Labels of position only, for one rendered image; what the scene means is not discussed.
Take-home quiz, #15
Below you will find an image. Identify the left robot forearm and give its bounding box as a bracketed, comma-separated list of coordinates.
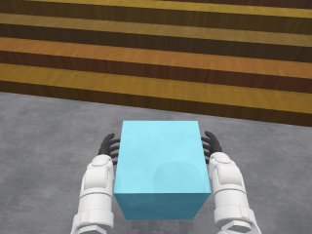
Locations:
[70, 154, 114, 234]

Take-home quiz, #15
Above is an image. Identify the robot right hand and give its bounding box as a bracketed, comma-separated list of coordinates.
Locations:
[201, 131, 222, 165]

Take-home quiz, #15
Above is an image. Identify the right robot forearm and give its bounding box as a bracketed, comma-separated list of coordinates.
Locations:
[209, 152, 261, 234]

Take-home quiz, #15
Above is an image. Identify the robot left hand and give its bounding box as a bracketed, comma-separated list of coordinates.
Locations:
[97, 133, 121, 166]

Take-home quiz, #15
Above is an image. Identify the carton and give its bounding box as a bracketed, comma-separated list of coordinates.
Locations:
[113, 121, 212, 220]

